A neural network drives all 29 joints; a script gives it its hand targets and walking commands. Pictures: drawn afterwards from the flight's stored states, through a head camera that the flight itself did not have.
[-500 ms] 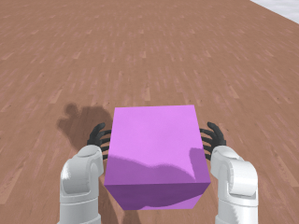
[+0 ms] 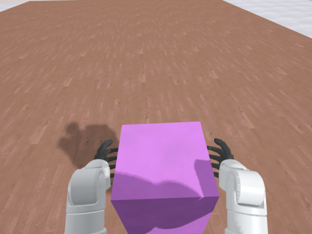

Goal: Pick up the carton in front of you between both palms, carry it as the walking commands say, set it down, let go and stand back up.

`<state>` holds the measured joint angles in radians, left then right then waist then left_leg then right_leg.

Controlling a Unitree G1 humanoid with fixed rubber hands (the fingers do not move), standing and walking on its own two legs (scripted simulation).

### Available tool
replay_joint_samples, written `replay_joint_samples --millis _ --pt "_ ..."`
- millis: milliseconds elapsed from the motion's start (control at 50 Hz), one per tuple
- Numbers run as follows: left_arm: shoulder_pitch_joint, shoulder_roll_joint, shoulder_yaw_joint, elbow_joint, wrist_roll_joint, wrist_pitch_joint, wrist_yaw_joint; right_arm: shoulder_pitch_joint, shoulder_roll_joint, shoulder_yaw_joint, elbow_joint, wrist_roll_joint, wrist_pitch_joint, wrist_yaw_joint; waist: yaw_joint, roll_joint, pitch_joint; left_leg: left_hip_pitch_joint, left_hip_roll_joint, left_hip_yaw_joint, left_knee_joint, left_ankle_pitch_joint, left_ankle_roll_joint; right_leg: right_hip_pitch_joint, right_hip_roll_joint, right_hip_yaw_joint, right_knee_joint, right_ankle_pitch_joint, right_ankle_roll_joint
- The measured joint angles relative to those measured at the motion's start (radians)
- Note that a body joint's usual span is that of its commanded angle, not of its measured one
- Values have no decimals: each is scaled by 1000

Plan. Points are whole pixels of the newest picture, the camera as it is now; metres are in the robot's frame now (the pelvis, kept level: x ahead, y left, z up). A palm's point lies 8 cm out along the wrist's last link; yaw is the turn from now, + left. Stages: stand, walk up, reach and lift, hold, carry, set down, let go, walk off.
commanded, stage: carry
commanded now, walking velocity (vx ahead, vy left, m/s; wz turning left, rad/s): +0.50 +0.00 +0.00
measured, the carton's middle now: (163, 180) +0.28 -0.01 +0.01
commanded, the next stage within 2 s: none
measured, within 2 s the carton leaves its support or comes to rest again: neither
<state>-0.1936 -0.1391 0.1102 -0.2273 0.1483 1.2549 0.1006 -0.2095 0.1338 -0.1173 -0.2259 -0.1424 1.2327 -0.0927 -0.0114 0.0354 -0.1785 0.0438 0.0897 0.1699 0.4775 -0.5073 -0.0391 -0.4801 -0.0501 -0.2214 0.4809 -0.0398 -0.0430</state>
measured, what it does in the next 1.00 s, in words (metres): walks ahead: left foot, then right foot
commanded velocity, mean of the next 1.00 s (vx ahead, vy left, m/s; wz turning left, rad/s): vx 0.08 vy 0.00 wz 0.00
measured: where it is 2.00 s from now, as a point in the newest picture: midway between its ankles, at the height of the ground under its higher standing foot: outside the picture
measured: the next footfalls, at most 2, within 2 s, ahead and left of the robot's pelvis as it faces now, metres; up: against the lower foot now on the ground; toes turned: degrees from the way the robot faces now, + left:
left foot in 0.42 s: +0.41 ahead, +0.11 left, +0.00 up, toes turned -19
right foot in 0.58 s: +0.30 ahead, -0.11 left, +0.00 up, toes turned -9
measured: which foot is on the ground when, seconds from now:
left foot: up 0.00-0.40, down 0.42-1.00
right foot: down 0.00-0.46, up 0.48-0.56, down 0.58-1.00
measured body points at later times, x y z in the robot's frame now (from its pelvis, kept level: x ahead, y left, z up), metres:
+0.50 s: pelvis +0.28 +0.02 +0.01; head +0.27 +0.03 +0.46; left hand +0.56 +0.17 +0.10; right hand +0.57 -0.13 +0.11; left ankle +0.37 +0.10 -0.72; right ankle +0.16 -0.10 -0.70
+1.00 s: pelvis +0.37 +0.00 +0.02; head +0.35 +0.00 +0.46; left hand +0.65 +0.15 +0.08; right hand +0.65 -0.15 +0.09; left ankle +0.37 +0.11 -0.71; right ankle +0.26 -0.10 -0.71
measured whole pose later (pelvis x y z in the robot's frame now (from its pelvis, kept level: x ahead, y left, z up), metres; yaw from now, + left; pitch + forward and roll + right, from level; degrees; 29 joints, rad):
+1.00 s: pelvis +0.37 +0.00 +0.02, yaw -1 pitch +4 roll +0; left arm -0.20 -0.14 0.11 -0.18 0.17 1.20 0.10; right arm -0.21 0.14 -0.11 -0.18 -0.16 1.16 -0.09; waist 0.00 0.00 -0.14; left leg -0.35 0.06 0.19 0.57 -0.26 0.02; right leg -0.16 -0.07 -0.15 0.53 -0.39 0.03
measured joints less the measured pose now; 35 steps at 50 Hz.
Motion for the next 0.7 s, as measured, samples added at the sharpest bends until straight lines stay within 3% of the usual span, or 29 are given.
replay_joint_samples --millis 20,60,120,180,260,400,420,440,480,540,620,700 --pt "-8 -1 -10 34 5 -13 1 3 -6 -7 12 -1 -6 0 7 13 7 -68 14 -30 167 18 0 -4 5 -11 44 -33 -21" --pt "-14 -2 -21 78 7 -25 4 10 -13 -17 31 1 -10 0 15 5 32 -237 -13 -98 495 41 16 19 0 -19 60 -95 -39" --pt "17 3 -20 68 -2 -30 6 26 6 -19 33 -3 -17 -4 17 -5 71 -440 -24 -108 672 120 41 96 2 -22 -14 -108 -28" --pt "44 6 -21 28 -15 -42 9 43 1 11 11 1 -33 -7 27 -11 96 -567 -5 -94 579 191 43 177 11 -18 -93 -117 -25" --pt "61 8 -23 -27 -30 -58 17 54 -1 30 -33 6 -55 -8 34 -20 104 -637 12 -72 332 278 25 278 14 -7 -167 -145 -10" --pt "30 5 -28 -104 -32 -38 18 40 1 20 -123 17 -41 -11 22 -22 86 -531 -31 13 -34 556 29 415 0 4 -91 -319 53" --pt "22 4 -24 -109 -29 -32 17 31 2 19 -125 17 -35 -11 21 -21 78 -490 -34 29 -68 563 52 419 -4 9 -40 -365 64" --pt "7 7 -14 -105 -27 -28 14 18 4 21 -112 14 -41 -12 16 -45 72 -479 -49 43 -54 499 91 398 -28 20 35 -393 75" --pt "-22 14 6 -87 -22 -16 13 -17 10 17 -68 7 -46 -11 10 -80 77 -477 -64 59 -9 418 126 327 -41 81 188 -442 90" --pt "-30 8 20 -58 -15 3 14 -31 14 6 -27 4 -33 -11 10 -78 84 -441 -58 63 -31 399 115 266 -20 119 166 -497 89" --pt "-19 -4 13 -46 -8 12 19 -14 10 -3 -22 8 -21 -7 5 -71 97 -383 -62 60 -52 371 108 286 -29 104 -3 -258 81" --pt "-23 -3 8 -54 -5 14 20 -15 10 -5 -31 11 -23 -7 6 -60 77 -372 -57 62 -15 317 96 317 -29 102 -9 -314 76"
